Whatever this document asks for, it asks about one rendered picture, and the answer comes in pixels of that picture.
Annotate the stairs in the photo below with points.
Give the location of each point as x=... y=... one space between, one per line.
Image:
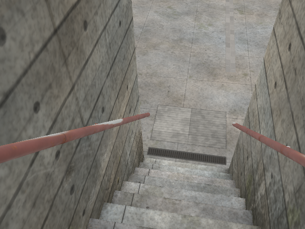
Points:
x=165 y=194

